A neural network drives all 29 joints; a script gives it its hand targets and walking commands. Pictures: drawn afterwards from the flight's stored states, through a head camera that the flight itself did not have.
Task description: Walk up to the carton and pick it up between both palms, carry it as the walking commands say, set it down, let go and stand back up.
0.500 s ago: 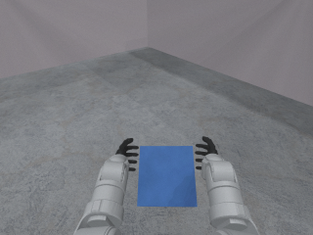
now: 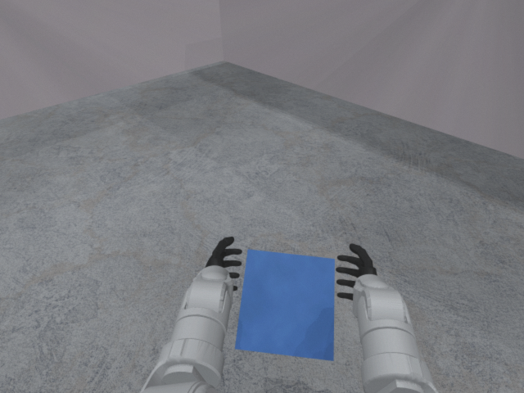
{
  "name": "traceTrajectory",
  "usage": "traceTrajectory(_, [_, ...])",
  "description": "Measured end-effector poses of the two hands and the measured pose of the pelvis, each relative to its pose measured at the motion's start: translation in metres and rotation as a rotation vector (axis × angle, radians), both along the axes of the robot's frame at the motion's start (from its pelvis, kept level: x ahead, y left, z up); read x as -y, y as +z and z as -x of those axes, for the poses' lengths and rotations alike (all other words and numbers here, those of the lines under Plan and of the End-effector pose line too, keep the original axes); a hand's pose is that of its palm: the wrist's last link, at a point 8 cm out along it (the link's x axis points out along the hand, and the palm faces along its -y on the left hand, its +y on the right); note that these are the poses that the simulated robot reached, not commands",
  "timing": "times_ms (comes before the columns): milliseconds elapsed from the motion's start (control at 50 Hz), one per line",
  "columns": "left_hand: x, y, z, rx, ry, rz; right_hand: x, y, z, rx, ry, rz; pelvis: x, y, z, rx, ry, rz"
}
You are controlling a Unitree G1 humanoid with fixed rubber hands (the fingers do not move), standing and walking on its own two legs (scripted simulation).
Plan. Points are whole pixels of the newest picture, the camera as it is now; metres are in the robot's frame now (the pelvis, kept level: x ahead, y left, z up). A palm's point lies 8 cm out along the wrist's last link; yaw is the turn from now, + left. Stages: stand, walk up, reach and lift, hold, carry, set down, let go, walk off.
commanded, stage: set down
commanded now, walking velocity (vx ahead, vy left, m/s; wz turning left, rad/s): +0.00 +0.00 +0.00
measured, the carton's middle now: (284, 305) +0.33 -0.06 -0.07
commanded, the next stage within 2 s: none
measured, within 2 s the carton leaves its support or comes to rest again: neither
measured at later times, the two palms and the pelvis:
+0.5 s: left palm (223, 302) +0.33 +0.05 -0.04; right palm (357, 303) +0.30 -0.19 -0.04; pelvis -0.02 -0.03 -0.02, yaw +1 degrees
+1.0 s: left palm (230, 323) +0.36 +0.04 -0.15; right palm (346, 334) +0.30 -0.19 -0.15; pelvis -0.05 -0.01 -0.09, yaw +0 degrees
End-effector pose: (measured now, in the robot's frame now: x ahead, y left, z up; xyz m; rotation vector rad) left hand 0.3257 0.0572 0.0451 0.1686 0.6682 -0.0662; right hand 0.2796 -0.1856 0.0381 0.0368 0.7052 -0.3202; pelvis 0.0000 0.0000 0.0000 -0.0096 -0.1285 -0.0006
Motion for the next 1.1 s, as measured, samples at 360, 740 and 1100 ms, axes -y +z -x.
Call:
traceTrajectory(360, [0.005, -0.056, 0.000, -0.026, 0.026, 0.026, 0.008, -0.049, -0.015, -0.023, 0.033, 0.052, 0.024, -0.007, 0.005, -0.136, 0.021, -0.004])
traceTrajectory(740, [0.008, -0.142, -0.020, 0.007, 0.025, 0.019, 0.002, -0.135, -0.016, 0.022, -0.055, 0.032, 0.017, -0.054, 0.037, -0.403, 0.005, 0.000])
traceTrajectory(1100, [0.018, -0.217, -0.038, 0.003, 0.051, 0.038, 0.008, -0.210, -0.025, 0.022, -0.107, 0.010, 0.016, -0.109, 0.053, -0.597, 0.007, -0.004])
